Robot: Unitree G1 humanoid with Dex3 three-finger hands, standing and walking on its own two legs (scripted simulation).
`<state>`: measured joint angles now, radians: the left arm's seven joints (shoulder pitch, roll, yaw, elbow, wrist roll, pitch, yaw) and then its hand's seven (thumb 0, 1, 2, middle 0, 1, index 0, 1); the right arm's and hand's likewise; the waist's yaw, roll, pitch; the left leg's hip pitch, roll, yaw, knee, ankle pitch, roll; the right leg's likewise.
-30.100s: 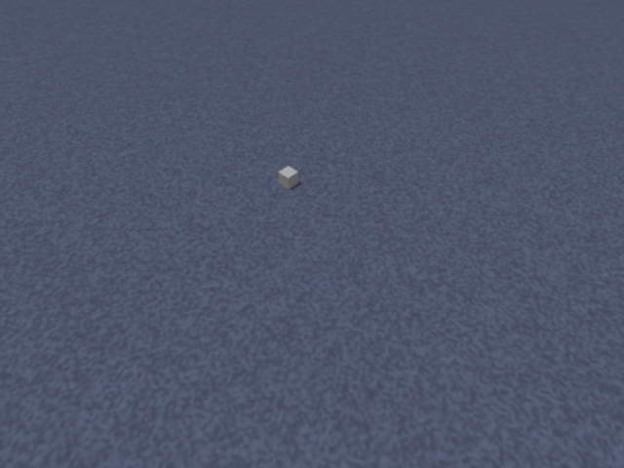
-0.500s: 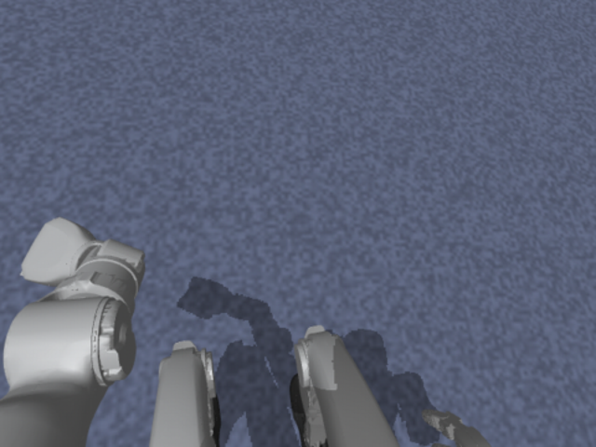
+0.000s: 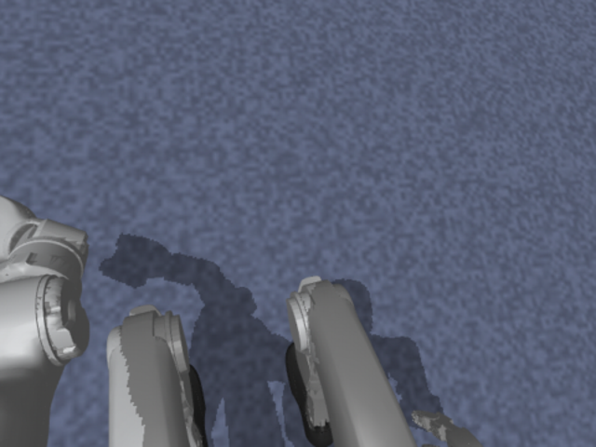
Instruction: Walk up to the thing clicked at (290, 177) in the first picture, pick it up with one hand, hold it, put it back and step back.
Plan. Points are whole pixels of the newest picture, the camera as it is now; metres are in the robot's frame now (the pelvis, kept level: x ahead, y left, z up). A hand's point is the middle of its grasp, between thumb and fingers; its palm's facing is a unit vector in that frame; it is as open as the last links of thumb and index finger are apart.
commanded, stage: crouch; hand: left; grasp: from above
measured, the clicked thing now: (43, 251) +0.43 +0.29 -0.19
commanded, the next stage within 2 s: lower in 0.64 s
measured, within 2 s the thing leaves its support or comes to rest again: rests again in 1.92 s
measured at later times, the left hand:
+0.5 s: hand (52, 252) +0.43 +0.29 -0.22, palm faces -0.13 -0.41 -0.90, open 9.5 cm
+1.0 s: hand (51, 263) +0.42 +0.31 -0.26, palm faces -0.17 -0.40 -0.90, open 9.5 cm
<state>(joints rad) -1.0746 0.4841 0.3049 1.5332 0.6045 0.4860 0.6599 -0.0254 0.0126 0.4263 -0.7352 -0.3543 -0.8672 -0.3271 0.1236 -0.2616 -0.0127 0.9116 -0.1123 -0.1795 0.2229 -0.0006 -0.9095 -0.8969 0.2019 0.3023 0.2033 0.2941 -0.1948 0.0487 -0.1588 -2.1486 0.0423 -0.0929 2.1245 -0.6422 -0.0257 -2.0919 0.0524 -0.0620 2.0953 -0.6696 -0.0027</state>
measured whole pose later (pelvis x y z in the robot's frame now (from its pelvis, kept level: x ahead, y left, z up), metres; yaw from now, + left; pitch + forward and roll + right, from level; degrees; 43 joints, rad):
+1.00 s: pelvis -0.01 +0.00 -0.09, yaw -3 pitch +32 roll -7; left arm -1.13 0.70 0.43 1.72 0.73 0.37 0.68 -0.04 0.00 0.45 -0.75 -0.37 -0.87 -0.34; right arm 0.13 -0.33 0.06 0.93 -0.20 -0.28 0.32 0.00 -0.91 -0.89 0.20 0.30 0.20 0.29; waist -0.25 0.01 0.03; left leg -2.34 0.04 -0.16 2.42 -0.65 -0.02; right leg -2.26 0.06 -0.11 2.35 -0.66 0.01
